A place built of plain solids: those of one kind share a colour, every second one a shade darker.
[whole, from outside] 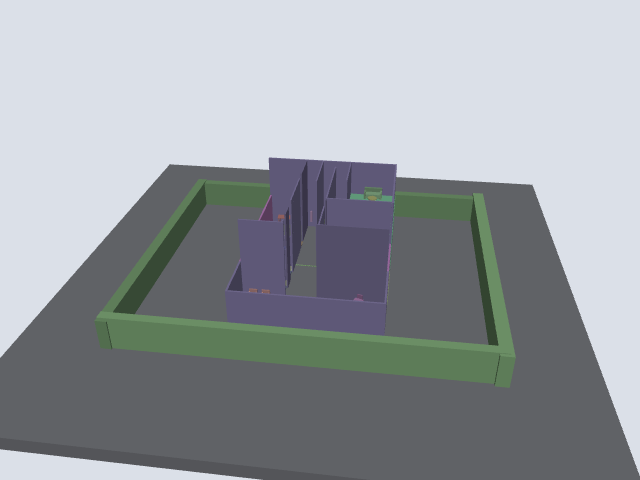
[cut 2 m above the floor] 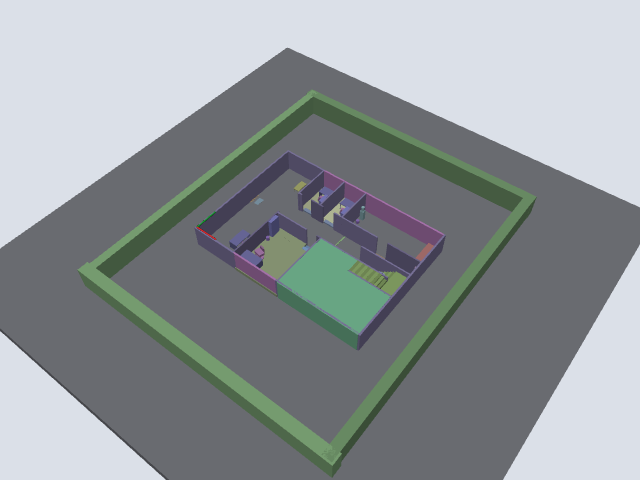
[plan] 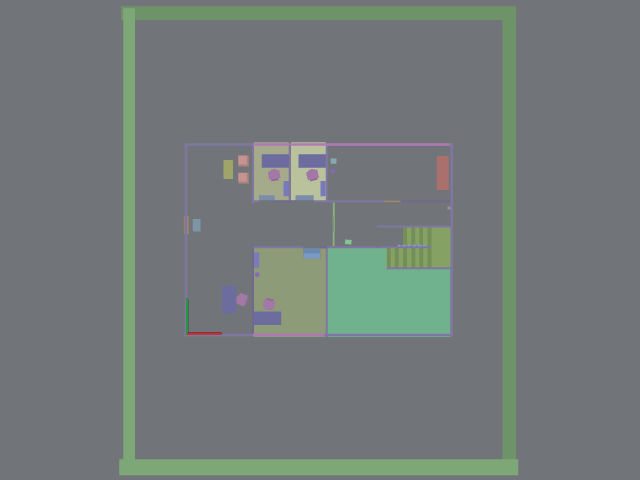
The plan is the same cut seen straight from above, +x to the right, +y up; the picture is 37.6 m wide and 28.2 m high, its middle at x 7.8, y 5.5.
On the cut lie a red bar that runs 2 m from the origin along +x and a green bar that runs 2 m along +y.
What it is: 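An office floor, with a steep back stair to a room one storey up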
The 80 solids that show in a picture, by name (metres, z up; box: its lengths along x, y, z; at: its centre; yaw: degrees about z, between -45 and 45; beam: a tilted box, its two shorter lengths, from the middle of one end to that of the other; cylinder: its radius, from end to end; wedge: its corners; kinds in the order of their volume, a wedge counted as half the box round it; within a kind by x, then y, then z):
{
 "ring_hedge_1": {"box": [0.7, 27.21, 2.62], "at": [-3.41, 5.52, 1.26]},
 "ring_hedge_2": {"box": [23.45, 0.94, 2.56], "at": [7.73, -7.85, 1.23]},
 "ring_hedge_3": {"box": [23.22, 0.82, 2.41], "at": [7.73, 18.83, 1.15]},
 "ring_hedge_4": {"box": [0.79, 27.38, 2.34], "at": [18.92, 5.52, 1.12]},
 "split_lounge_level_1": {"box": [3.45, 1.23, 3.68], "at": [9.99, 4.4, 1.79]},
 "split_lounge_level_2": {"box": [7.2, 3.99, 3.68], "at": [11.86, 1.79, 1.79]},
 "wall_1": {"box": [0.15, 11.34, 3.04], "at": [-0.07, 5.52, 1.47]},
 "wall_2": {"box": [4.16, 0.15, 3.04], "at": [1.93, -0.07, 1.47]},
 "wall_3": {"box": [4.16, 0.15, 3.04], "at": [1.93, 11.12, 1.47]},
 "wall_4": {"box": [0.12, 5.25, 6.67], "at": [3.86, 2.62, 3.28]},
 "wall_5": {"box": [0.12, 3.38, 6.67], "at": [3.86, 9.35, 3.28]},
 "wall_6": {"box": [0.36, 0.12, 6.67], "at": [4.04, 7.77, 3.28]},
 "wall_7": {"box": [2.96, 0.12, 6.67], "at": [5.34, 5.07, 3.28]},
 "wall_8": {"box": [1.22, 0.12, 6.67], "at": [5.75, 7.77, 3.28]},
 "wall_9": {"box": [0.12, 3.27, 3.04], "at": [6.03, 9.4, 1.47]},
 "wall_10": {"box": [0.77, 0.12, 6.67], "at": [7.82, 7.77, 3.28]},
 "wall_11": {"box": [0.39, 0.12, 6.67], "at": [8.0, 5.07, 3.28]},
 "wall_12": {"box": [0.12, 5.07, 6.67], "at": [8.2, 2.54, 3.28]},
 "wall_13": {"box": [0.12, 3.27, 3.04], "at": [8.2, 9.4, 1.47]},
 "wall_14": {"box": [3.4, 0.12, 6.67], "at": [9.9, 7.77, 3.28]},
 "wall_15": {"box": [0.12, 0.06, 6.67], "at": [11.17, 6.27, 3.28]},
 "wall_16": {"box": [6.15, 0.12, 6.67], "at": [11.28, 5.07, 3.28]},
 "wall_17": {"box": [7.56, 0.15, 6.67], "at": [11.83, -0.07, 3.28]},
 "wall_18": {"box": [4.29, 0.12, 6.67], "at": [13.32, 6.3, 3.28]},
 "wall_19": {"box": [3.75, 0.12, 6.67], "at": [13.59, 3.84, 3.28]},
 "wall_20": {"box": [2.92, 0.12, 6.67], "at": [14.0, 7.77, 3.28]},
 "wall_21": {"box": [0.15, 11.34, 6.67], "at": [15.54, 5.52, 3.28]},
 "split_steps_1": {"box": [0.24, 1.11, 2.15], "at": [11.83, 4.46, 2.55]},
 "split_steps_2": {"box": [0.24, 1.11, 1.96], "at": [12.07, 4.46, 2.46]},
 "split_steps_3": {"box": [0.24, 1.11, 1.77], "at": [12.31, 4.46, 2.36]},
 "split_steps_4": {"box": [0.24, 1.11, 1.58], "at": [12.55, 4.46, 2.27]},
 "split_steps_5": {"box": [0.24, 1.11, 1.39], "at": [12.79, 4.46, 2.17]},
 "split_steps_6": {"box": [0.24, 1.11, 0.24], "at": [12.79, 5.68, 0.07]},
 "split_steps_7": {"box": [0.24, 1.11, 1.2], "at": [13.03, 4.46, 2.08]},
 "split_steps_8": {"box": [0.24, 1.11, 0.43], "at": [13.03, 5.68, 0.17]},
 "split_steps_9": {"box": [0.24, 1.11, 1.0], "at": [13.27, 4.46, 1.98]},
 "split_steps_10": {"box": [0.24, 1.11, 0.62], "at": [13.27, 5.68, 0.26]},
 "split_steps_11": {"box": [0.24, 1.11, 0.81], "at": [13.51, 4.46, 1.89]},
 "split_steps_12": {"box": [0.24, 1.11, 0.81], "at": [13.51, 5.68, 0.36]},
 "split_steps_13": {"box": [0.24, 1.11, 0.62], "at": [13.75, 4.46, 1.79]},
 "split_steps_14": {"box": [0.24, 1.11, 1.0], "at": [13.75, 5.68, 0.45]},
 "split_steps_15": {"box": [0.24, 1.11, 0.43], "at": [13.99, 4.46, 1.69]},
 "split_steps_16": {"box": [0.24, 1.11, 1.2], "at": [13.99, 5.68, 0.55]},
 "split_steps_17": {"box": [0.24, 1.11, 0.24], "at": [14.23, 4.46, 1.6]},
 "split_steps_18": {"box": [0.24, 1.11, 1.39], "at": [14.23, 5.68, 0.64]},
 "split_steps_19": {"box": [1.11, 2.34, 1.58], "at": [14.91, 5.07, 0.74]},
 "cell_level_1": {"box": [2.9, 0.6, 0.35], "at": [5.37, 4.71, 0.12]},
 "cell_level_2": {"box": [4.22, 4.61, 0.35], "at": [6.03, 2.1, 0.12]},
 "cell_level_3": {"box": [0.33, 0.6, 0.35], "at": [7.97, 4.71, 0.12]},
 "glazing_1": {"box": [2.17, 0.15, 3.04], "at": [4.95, 11.12, 1.47]},
 "glazing_2": {"box": [4.34, 0.15, 3.04], "at": [6.03, -0.07, 1.47]},
 "glazing_3": {"box": [2.17, 0.15, 3.04], "at": [7.12, 11.12, 1.47]},
 "glazing_4": {"box": [7.26, 0.15, 3.04], "at": [11.83, 11.12, 1.47]},
 "scell_level_1": {"box": [2.05, 3.11, 0.2], "at": [4.95, 9.69, 0.05]},
 "scell_level_2": {"box": [0.83, 0.3, 0.2], "at": [5.56, 7.98, 0.05]},
 "scell_level_3": {"box": [2.05, 3.11, 0.2], "at": [7.12, 9.69, 0.05]},
 "scell_level_4": {"box": [0.71, 0.3, 0.2], "at": [7.79, 7.98, 0.05]},
 "shelf_1": {"box": [0.3, 0.9, 1.95], "at": [4.08, 4.32, 1.23]},
 "shelf_2": {"box": [0.3, 0.9, 1.95], "at": [5.81, 8.52, 1.07]},
 "shelf_3": {"box": [0.3, 0.9, 1.95], "at": [7.98, 8.52, 1.07]},
 "sofa_1": {"box": [0.65, 1.24, 0.37], "at": [14.88, 1.78, 3.87]},
 "sofa_2": {"box": [0.24, 1.56, 0.83], "at": [15.27, 1.78, 3.99]},
 "club_1": {"box": [0.62, 0.64, 0.48], "at": [3.31, 9.14, 0.19]},
 "club_2": {"box": [0.62, 0.64, 0.48], "at": [3.31, 10.14, 0.19]},
 "desk_1": {"box": [0.8, 1.6, 0.07], "at": [2.46, 2.0, 0.69]},
 "desk_2": {"box": [1.6, 0.8, 0.07], "at": [4.72, 0.9, 0.99]},
 "desk_3": {"box": [1.6, 0.8, 0.07], "at": [5.17, 10.14, 0.84]},
 "desk_4": {"box": [1.6, 0.8, 0.07], "at": [7.34, 10.14, 0.84]},
 "task_chair_1": {"box": [0.48, 0.68, 0.26], "at": [3.23, 1.99, 0.58], "yaw": -19.4},
 "task_chair_2": {"box": [0.68, 0.48, 0.26], "at": [4.8, 1.72, 0.88], "yaw": -13.4},
 "task_chair_3": {"box": [0.68, 0.48, 0.26], "at": [5.11, 9.32, 0.73], "yaw": 8.2},
 "task_chair_4": {"box": [0.68, 0.48, 0.26], "at": [7.36, 9.32, 0.73], "yaw": 15.0},
 "cell_steps_1": {"box": [0.98, 0.3, 0.35], "at": [7.32, 4.56, 0.12]},
 "cell_steps_2": {"box": [0.98, 0.3, 0.2], "at": [7.32, 4.86, 0.05]},
 "scell_steps_1": {"box": [0.92, 0.3, 0.2], "at": [4.68, 7.98, 0.05]},
 "scell_steps_2": {"box": [1.07, 0.3, 0.2], "at": [6.89, 7.98, 0.05]},
 "water_cooler_1": {"box": [0.33, 0.31, 1.03], "at": [8.6, 10.14, 0.47]},
 "bar_table_1": {"box": [0.7, 2.0, 0.06], "at": [15.01, 9.44, 1.05]},
 "coffee_table_1": {"box": [0.58, 1.12, 0.07], "at": [2.41, 9.64, 0.36]},
 "doormat_hold_1": {"box": [0.45, 0.75, 0.06], "at": [0.55, 6.37, -0.02]}
}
